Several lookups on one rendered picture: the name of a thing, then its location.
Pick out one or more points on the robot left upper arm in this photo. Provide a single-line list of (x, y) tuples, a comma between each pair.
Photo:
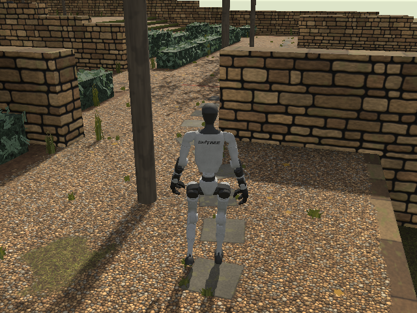
[(185, 147)]

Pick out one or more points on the left robot forearm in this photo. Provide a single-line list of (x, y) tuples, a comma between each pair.
[(177, 172)]

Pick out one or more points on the right robot hand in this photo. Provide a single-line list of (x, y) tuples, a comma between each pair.
[(244, 195)]

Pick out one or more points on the right robot forearm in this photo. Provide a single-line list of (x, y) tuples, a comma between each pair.
[(240, 177)]

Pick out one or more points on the right robot foot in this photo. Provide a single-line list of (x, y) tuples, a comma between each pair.
[(218, 258)]

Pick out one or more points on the humanoid robot head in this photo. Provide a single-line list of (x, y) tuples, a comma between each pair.
[(209, 112)]

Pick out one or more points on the left robot hand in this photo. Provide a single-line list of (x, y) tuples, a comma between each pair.
[(180, 184)]

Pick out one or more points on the robot right upper arm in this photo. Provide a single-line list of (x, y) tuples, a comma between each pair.
[(232, 147)]

